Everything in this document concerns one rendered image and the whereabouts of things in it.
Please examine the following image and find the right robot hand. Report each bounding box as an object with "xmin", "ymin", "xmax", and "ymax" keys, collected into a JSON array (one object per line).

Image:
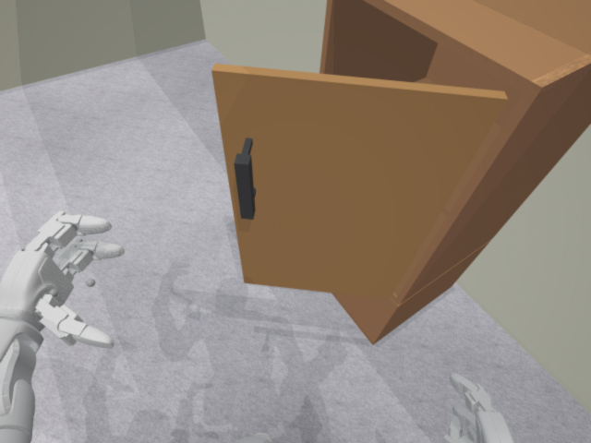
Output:
[{"xmin": 444, "ymin": 373, "xmax": 515, "ymax": 443}]

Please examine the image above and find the cupboard door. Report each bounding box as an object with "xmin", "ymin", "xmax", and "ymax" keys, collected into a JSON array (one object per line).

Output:
[{"xmin": 211, "ymin": 64, "xmax": 508, "ymax": 299}]

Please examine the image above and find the left robot hand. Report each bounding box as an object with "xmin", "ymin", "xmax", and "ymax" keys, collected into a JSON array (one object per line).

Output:
[{"xmin": 0, "ymin": 210, "xmax": 125, "ymax": 348}]

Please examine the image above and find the handle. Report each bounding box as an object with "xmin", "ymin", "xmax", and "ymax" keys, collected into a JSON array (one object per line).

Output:
[{"xmin": 234, "ymin": 138, "xmax": 256, "ymax": 220}]

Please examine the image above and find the left robot forearm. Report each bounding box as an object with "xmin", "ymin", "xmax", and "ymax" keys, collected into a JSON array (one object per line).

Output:
[{"xmin": 0, "ymin": 317, "xmax": 43, "ymax": 443}]

